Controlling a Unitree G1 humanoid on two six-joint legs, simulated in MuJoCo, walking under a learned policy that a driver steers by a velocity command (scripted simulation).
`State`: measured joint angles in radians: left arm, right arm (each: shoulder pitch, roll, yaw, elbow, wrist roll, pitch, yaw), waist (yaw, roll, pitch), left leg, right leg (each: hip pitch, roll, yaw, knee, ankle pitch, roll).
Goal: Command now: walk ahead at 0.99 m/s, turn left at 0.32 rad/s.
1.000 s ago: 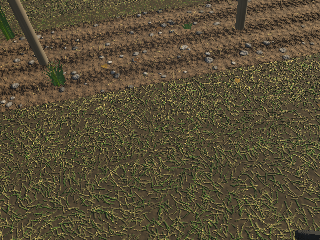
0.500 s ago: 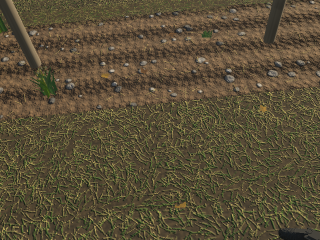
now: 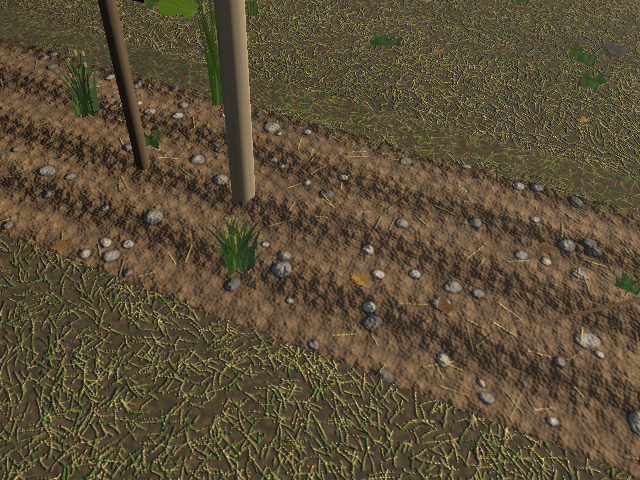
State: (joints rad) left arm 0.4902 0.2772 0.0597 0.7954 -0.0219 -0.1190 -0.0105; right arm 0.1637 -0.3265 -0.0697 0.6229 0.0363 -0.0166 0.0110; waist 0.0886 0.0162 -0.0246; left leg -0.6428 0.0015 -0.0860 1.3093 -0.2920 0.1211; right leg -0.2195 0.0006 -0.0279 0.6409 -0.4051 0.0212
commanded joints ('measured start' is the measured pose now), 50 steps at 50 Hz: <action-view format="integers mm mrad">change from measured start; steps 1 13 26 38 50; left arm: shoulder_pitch -41 83 -232 40 -31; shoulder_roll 107 94 -47 158 100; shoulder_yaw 15 20 -2 55 16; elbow -35 24 -214 -187 -78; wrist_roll -5 -14 -26 22 7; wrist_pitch -14 70 95 61 20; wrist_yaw -8 50 17 -30 28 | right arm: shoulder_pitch -24 -123 14 53 -267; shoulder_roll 41 -87 30 -96 56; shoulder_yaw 33 -13 16 19 52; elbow -87 -27 260 29 -23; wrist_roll -18 -8 -47 -8 -56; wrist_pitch -20 -120 -111 -171 -124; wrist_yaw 24 70 -2 -1 29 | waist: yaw -71 -77 -13 38 32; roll -33 -132 178 -296 -45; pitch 134 69 158 -207 122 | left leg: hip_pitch -161 330 360 -276 248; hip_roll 83 91 355 -55 2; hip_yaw -77 -9 -22 -87 148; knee -207 -874 -1025 312 -765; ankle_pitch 72 630 520 -209 720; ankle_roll -24 -96 -35 -55 -122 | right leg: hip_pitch -28 139 -605 644 -137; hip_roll -254 -91 -227 -239 -20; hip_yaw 393 239 202 894 169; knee -348 115 692 -328 -413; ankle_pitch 70 179 214 -153 529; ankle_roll -272 -93 -38 -478 -188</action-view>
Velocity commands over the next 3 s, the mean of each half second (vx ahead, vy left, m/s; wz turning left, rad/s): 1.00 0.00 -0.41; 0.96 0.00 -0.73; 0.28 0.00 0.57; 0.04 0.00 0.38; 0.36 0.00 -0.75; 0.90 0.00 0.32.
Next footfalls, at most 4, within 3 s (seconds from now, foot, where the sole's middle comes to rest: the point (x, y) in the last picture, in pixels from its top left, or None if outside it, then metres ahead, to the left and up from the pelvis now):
0.32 left None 0.46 0.19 -0.92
0.70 right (405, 422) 0.79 -0.14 -0.92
1.14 left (451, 294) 1.23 -0.29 -0.92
1.78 right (507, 284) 1.29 -0.46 -0.92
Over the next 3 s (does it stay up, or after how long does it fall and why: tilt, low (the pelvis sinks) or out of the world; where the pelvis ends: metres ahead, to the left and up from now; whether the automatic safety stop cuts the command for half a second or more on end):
stays up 1.49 -0.65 -0.15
